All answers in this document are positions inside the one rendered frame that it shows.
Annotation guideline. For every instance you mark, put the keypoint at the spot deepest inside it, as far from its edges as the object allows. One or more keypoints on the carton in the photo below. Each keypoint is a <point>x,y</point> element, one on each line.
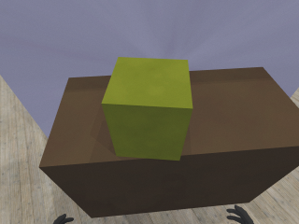
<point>148,107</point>

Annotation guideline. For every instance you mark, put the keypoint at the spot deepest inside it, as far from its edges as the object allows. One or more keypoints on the pedestal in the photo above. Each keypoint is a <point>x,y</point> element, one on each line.
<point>242,138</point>

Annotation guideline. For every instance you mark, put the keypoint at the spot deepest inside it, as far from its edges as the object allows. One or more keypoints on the right robot hand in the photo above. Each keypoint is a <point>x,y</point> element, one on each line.
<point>243,216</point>

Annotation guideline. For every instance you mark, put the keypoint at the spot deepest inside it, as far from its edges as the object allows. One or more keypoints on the left robot hand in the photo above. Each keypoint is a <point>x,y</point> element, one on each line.
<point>63,219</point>

